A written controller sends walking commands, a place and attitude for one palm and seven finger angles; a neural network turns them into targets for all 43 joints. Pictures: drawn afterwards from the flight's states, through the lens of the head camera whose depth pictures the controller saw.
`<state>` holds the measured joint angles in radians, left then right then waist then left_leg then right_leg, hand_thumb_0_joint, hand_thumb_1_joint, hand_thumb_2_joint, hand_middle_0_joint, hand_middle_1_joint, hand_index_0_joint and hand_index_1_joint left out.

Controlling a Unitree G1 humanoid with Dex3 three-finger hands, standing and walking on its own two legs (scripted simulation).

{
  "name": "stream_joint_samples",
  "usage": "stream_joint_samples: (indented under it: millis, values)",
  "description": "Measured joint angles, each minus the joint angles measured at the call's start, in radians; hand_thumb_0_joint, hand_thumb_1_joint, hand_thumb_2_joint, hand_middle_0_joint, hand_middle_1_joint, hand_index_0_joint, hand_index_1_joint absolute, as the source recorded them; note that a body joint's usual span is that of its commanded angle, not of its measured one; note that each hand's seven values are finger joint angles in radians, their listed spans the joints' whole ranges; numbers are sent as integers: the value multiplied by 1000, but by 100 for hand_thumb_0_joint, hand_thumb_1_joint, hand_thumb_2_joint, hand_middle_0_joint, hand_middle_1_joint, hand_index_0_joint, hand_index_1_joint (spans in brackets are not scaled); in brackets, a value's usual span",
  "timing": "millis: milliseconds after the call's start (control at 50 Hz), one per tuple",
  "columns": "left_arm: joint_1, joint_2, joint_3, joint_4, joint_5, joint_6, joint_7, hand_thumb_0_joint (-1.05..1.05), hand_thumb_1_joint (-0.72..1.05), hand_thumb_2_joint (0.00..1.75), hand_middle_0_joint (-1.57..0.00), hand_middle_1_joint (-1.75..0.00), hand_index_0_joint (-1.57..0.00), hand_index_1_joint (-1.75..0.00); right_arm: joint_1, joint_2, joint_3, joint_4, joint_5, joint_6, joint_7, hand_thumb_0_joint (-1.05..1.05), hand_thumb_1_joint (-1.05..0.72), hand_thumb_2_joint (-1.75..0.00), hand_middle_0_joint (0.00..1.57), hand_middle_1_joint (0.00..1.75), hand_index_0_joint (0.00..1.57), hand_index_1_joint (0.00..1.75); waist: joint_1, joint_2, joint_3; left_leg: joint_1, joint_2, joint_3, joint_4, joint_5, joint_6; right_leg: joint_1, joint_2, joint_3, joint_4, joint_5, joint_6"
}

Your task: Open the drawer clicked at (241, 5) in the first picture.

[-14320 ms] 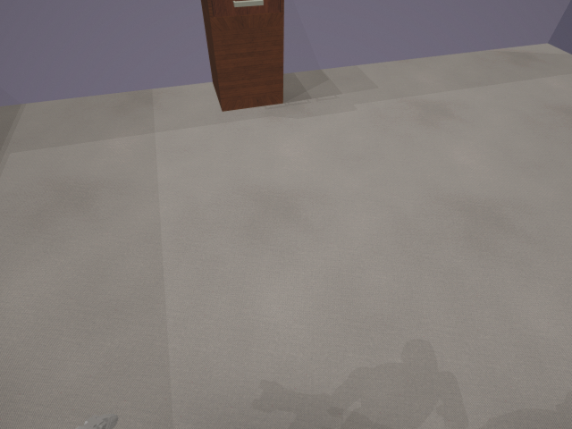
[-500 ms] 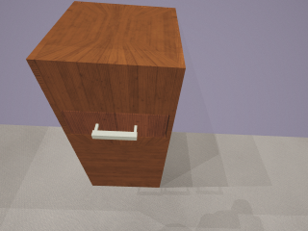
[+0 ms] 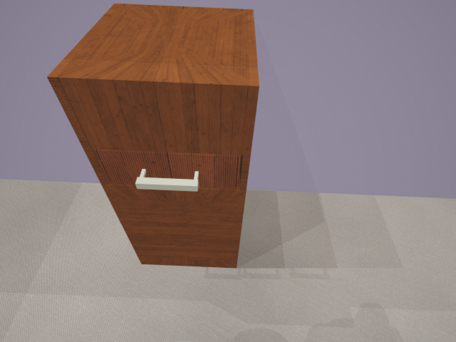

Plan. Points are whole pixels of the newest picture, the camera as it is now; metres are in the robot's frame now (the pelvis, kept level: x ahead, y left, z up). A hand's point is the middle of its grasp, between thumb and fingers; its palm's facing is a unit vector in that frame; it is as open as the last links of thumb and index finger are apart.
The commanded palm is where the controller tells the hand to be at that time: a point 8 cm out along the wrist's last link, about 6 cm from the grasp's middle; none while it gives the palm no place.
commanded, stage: come to a stop and stand still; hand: left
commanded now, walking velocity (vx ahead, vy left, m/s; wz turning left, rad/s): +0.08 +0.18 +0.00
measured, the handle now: (168, 178) +0.53 +0.20 -0.11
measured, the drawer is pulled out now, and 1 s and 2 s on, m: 0.00 0.00 0.00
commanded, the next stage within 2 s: look again from close up in 0.84 s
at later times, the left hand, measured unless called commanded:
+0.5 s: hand out of the picture -0.02 +0.21 -0.18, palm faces +0.06 -0.98 -0.18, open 7.4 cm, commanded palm none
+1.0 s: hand out of the picture -0.01 +0.20 -0.18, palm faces +0.02 -0.98 -0.17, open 7.4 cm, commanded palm none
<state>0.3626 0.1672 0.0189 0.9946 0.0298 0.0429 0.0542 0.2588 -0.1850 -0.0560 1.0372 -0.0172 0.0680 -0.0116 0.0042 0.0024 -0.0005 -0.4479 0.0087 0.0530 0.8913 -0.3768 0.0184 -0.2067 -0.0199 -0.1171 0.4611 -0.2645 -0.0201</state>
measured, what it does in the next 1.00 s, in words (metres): steps on the spot: left foot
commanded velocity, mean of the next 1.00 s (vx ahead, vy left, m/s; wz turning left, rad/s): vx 0.00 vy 0.01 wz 0.00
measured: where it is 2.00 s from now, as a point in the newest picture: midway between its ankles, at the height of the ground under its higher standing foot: outside the picture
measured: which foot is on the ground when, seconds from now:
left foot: up 0.00-0.10, down 0.12-1.00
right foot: down 0.00-1.00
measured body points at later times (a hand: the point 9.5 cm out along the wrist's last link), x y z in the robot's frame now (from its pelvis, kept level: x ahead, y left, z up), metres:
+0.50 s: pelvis +0.01 +0.04 +0.00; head +0.01 +0.06 +0.45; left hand -0.02 +0.26 -0.17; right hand +0.02 -0.19 -0.15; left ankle -0.02 +0.10 -0.74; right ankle -0.01 -0.11 -0.74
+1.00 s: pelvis +0.01 +0.04 +0.00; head +0.02 +0.05 +0.45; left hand -0.01 +0.25 -0.17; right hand -0.01 -0.17 -0.16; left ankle -0.02 +0.10 -0.74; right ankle -0.01 -0.11 -0.74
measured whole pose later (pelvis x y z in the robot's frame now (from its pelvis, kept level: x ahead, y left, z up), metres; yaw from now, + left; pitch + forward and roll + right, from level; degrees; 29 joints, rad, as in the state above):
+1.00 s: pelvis +0.01 +0.04 +0.00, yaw +0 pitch -1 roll +0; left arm 0.31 0.13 -0.01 1.11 0.02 0.00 0.06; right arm 0.32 -0.12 0.02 1.10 -0.01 -0.01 -0.03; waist 0.00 -0.01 0.03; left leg -0.16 -0.05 0.12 0.46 -0.29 0.09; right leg -0.18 -0.09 -0.09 0.47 -0.27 0.04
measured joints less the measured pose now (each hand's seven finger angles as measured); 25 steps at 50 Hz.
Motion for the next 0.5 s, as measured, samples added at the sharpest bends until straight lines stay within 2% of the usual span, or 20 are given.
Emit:
stream_joint_samples:
  millis: [40, 80, 140, 220, 500]
  values:
    - [-9, -7, -6, 3, 0, -17, -4, 0, 91, 90, -20, -30, -20, -30, 14, 6, 8, 5, 3, -10, 5, 0, -90, -90, 20, 30, 20, 30, 1, -10, -9, 58, 6, 7, -59, -23, -5, 10, 0, -8, -15, 8, -1]
    - [-21, -15, -13, 3, -1, -31, -10, 0, 91, 90, -20, -30, -20, -30, 22, 11, 17, 9, 4, -19, 5, 0, -90, -90, 20, 30, 20, 30, 4, -16, -12, 129, 10, 13, -181, -19, -9, 9, -3, -15, -10, 5, 1]
    - [-44, -14, -10, 14, -5, -29, -8, 1, 93, 90, -21, -30, -20, -30, 25, 16, 28, 16, 5, -37, -1, 0, -90, -90, 20, 30, 20, 30, 3, -12, -6, 211, 11, 0, -350, 81, 3, -7, -6, -35, 39, -21, 12]
    - [-55, 2, -4, 30, -10, -26, -11, 1, 93, 90, -21, -30, -20, -30, 15, 34, 46, 31, 1, -42, -12, 0, -91, -90, 20, 30, 20, 30, 20, -35, 7, 232, -8, 17, -359, 68, 29, 11, -24, -19, 25, -12, 31]
    - [-26, -5, -16, 92, -10, -26, -9, 0, 91, 90, -20, -30, -19, -30, 12, 27, 64, 58, 8, -66, -20, 1, -92, -90, 20, 30, 20, 30, 17, -27, 18, 289, -50, 41, -445, 92, 63, 49, -59, 5, -33, 11, 65]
